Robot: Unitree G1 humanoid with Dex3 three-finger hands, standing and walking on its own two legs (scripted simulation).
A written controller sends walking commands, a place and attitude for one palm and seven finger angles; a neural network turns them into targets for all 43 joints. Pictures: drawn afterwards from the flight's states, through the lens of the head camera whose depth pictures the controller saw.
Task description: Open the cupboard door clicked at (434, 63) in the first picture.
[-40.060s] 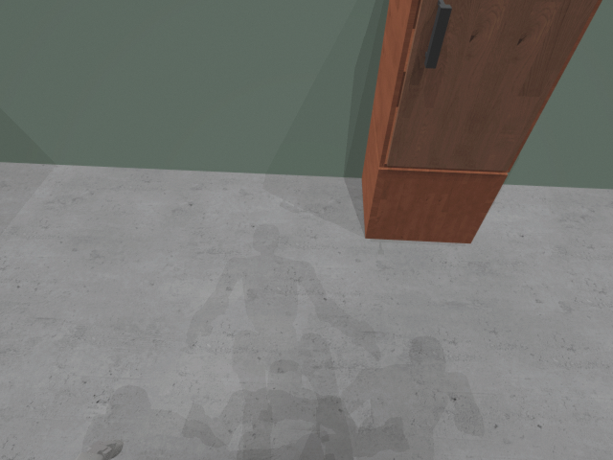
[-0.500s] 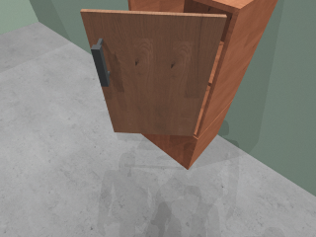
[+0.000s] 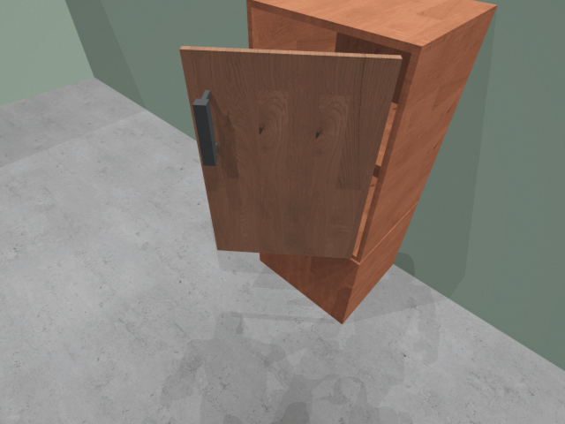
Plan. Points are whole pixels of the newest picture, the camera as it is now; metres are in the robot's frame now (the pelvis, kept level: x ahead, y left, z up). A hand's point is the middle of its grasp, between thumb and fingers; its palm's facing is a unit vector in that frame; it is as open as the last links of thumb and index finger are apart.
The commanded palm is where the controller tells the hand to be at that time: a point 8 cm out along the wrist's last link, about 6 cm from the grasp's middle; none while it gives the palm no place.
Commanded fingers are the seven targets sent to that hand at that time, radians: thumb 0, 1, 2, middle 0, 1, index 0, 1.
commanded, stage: shuffle to correct the standing spot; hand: left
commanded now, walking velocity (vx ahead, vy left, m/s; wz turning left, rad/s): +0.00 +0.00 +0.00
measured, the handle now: (208, 128) +0.65 +0.20 +0.10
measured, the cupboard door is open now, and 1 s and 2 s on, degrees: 39 39 39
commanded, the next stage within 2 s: come to a stop and stand still in 0.64 s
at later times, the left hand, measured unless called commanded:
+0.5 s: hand out of the picture -0.04 +0.17 -0.18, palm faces +0.02 -0.99 -0.14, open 7.4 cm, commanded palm none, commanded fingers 0.00 0.90 0.90 -0.20 -0.30 -0.20 -0.30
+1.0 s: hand out of the picture +0.13 +0.21 -0.19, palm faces +0.00 -0.99 -0.17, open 7.3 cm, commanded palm none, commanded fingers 0.00 0.90 0.90 -0.20 -0.30 -0.20 -0.30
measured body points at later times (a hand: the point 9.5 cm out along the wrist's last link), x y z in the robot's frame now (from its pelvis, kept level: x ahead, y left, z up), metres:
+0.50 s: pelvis +0.03 +0.02 -0.01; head +0.02 +0.02 +0.44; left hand -0.04 +0.23 -0.17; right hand -0.03 -0.20 -0.16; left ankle +0.05 +0.10 -0.74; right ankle -0.01 -0.13 -0.74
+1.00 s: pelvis +0.11 +0.04 +0.00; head +0.13 +0.07 +0.45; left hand +0.13 +0.26 -0.17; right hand +0.11 -0.18 -0.15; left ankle +0.09 +0.09 -0.74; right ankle +0.11 -0.10 -0.70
